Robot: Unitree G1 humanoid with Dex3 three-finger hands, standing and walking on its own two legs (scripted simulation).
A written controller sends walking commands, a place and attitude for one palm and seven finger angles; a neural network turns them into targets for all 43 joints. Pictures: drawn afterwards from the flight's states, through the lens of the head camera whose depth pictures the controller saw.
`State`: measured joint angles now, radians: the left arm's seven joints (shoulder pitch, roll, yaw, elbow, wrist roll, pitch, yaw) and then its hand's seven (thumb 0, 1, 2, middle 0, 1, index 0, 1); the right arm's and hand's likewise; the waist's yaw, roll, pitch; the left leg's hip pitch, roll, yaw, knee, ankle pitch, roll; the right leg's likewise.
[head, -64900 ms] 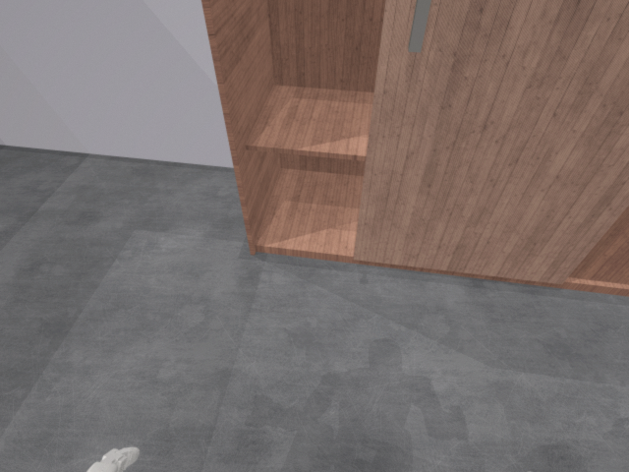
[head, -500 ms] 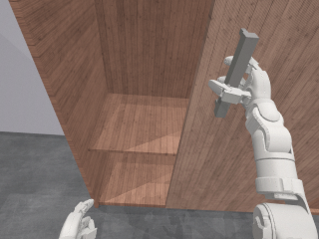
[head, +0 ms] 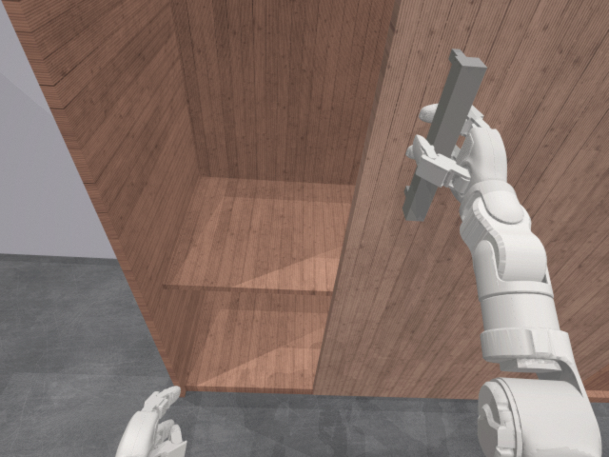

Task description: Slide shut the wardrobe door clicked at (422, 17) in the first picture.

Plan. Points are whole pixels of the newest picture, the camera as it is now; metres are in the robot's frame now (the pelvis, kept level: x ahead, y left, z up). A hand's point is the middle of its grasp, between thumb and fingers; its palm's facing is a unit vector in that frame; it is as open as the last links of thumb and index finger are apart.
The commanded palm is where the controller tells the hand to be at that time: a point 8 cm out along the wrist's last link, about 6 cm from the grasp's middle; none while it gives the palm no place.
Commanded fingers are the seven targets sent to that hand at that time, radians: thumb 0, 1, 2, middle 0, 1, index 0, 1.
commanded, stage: grip the handle and tug to test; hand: right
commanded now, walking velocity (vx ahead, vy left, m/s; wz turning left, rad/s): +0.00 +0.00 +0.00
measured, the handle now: (432, 142) +0.46 -0.13 +0.23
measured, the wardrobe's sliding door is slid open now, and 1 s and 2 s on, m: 0.41 0.41 0.37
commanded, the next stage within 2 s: tug the door sideways, standing still in 0.44 s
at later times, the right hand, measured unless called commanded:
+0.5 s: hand (426, 161) +0.41 -0.11 +0.23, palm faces +0.00 +1.00 -0.01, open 6.2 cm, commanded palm +0.37 -0.16 +0.22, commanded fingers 0.00 -0.90 -0.90 0.45 1.40 0.45 1.40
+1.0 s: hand (422, 161) +0.41 -0.11 +0.23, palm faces +0.06 +1.00 -0.04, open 6.2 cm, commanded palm +0.38 -0.11 +0.22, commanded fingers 0.00 -0.90 -0.90 0.45 1.40 0.45 1.40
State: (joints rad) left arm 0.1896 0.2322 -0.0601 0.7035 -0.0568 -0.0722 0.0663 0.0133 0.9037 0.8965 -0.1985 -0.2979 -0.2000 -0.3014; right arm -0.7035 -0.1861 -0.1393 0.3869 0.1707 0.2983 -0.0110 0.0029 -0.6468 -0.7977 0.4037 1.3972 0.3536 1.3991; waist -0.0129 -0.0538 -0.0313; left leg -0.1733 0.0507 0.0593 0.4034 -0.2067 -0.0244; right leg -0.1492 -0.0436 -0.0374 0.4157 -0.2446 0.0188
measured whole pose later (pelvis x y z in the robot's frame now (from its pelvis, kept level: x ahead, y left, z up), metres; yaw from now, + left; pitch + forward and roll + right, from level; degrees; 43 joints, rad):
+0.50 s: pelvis +0.02 +0.00 +0.00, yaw +2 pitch +0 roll +0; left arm 0.18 0.24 -0.05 0.65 -0.06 -0.05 0.04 0.01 0.90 0.90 -0.20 -0.30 -0.20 -0.30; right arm -0.54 -0.20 -0.18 0.16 0.18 0.35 0.00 -0.01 -0.69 -0.75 0.36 1.40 0.29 1.40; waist 0.01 -0.06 -0.05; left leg -0.17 0.04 0.03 0.40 -0.22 -0.02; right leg -0.12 -0.05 -0.06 0.39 -0.26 0.02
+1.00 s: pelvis +0.02 +0.00 +0.00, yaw -2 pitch -1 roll +0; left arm 0.12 0.21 -0.05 0.67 -0.05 -0.04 0.02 0.01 0.90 0.90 -0.20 -0.30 -0.20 -0.30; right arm -0.64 -0.10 -0.05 0.18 0.12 0.39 -0.09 -0.02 -0.70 -0.82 0.34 1.40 0.25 1.40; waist -0.06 -0.06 -0.03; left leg -0.16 0.07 0.09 0.44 -0.26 -0.03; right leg -0.15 -0.03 -0.01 0.46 -0.30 0.01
